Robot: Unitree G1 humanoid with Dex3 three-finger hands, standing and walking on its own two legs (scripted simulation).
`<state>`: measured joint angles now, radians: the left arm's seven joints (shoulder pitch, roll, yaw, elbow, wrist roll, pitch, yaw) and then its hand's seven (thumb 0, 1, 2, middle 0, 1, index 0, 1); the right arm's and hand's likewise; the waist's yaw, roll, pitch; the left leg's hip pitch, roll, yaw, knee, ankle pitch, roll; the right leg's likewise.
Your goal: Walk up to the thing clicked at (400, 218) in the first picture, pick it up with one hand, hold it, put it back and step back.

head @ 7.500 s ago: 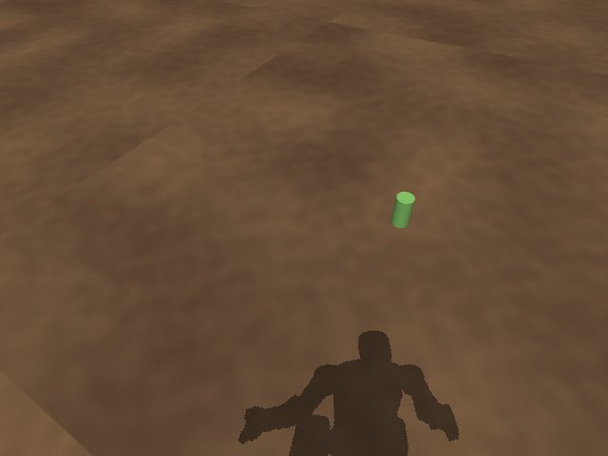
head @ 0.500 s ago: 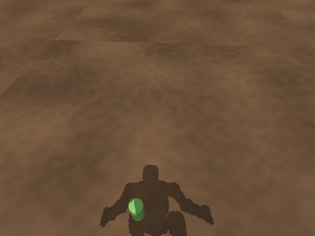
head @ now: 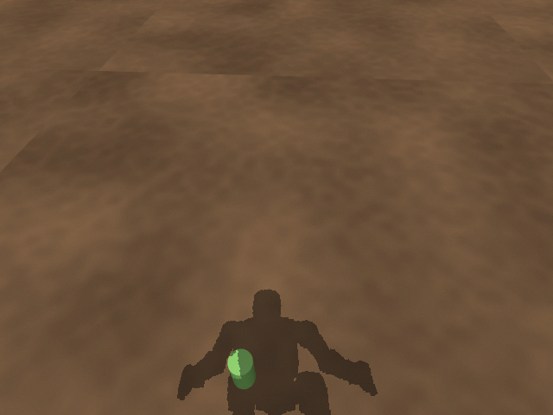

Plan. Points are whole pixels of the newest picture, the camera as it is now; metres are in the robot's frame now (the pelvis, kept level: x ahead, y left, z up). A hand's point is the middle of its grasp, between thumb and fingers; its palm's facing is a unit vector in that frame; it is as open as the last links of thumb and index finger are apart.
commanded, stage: stand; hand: left
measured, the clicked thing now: (242, 369) +0.41 +0.15 -0.71
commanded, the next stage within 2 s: go down in 0.04 s
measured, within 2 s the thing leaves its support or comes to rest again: neither
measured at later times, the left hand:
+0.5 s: hand out of the picture +0.17 +0.26 -0.18, palm faces +0.05 -0.95 -0.32, open 13.7 cm
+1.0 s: hand out of the picture +0.14 +0.27 -0.21, palm faces +0.08 -0.95 -0.31, open 17.4 cm
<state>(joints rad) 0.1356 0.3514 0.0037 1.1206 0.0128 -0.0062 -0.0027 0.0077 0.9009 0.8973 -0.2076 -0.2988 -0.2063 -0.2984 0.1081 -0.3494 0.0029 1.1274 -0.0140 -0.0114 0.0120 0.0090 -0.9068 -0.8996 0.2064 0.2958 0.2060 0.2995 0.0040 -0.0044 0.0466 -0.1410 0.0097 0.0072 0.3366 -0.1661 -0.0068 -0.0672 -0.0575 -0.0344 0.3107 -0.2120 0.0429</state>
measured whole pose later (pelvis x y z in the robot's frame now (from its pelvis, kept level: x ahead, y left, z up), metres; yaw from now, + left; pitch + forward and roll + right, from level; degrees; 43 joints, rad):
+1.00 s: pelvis -0.01 -0.01 -0.08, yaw -1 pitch +16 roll -3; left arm 0.24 0.36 0.27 0.49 0.02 0.24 -0.11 0.00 -0.55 0.02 -0.10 -0.04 -0.10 -0.04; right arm 0.20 -0.24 -0.01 0.55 0.00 -0.14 -0.07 0.01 -0.87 -0.89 0.21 0.30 0.21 0.30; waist -0.03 0.00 -0.11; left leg -0.89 0.06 -0.04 1.09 -0.49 -0.02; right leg -0.79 -0.02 -0.05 1.04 -0.53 0.03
